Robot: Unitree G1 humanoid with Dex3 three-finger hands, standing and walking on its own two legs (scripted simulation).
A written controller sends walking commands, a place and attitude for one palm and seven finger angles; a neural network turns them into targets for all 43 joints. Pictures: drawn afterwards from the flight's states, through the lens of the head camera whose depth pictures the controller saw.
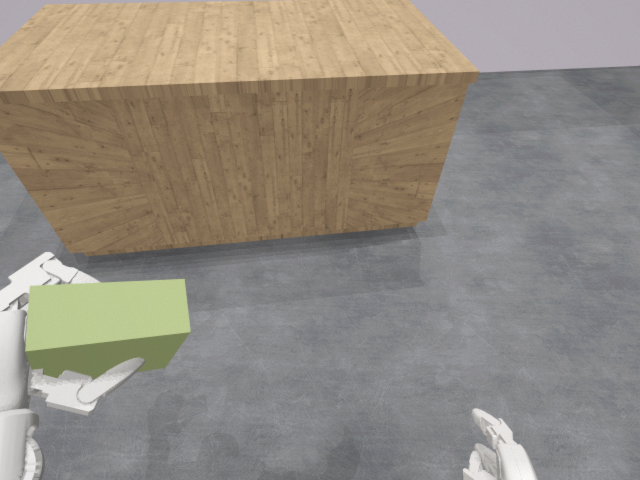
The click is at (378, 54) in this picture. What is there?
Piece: table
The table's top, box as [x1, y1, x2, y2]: [0, 0, 479, 104]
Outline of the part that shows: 479,71 408,0 274,0 45,4 0,46 0,104 475,82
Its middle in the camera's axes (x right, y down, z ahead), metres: -0.30 -0.70 +1.35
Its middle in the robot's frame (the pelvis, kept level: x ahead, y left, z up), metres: +1.46 +0.37 -0.04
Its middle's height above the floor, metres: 0.73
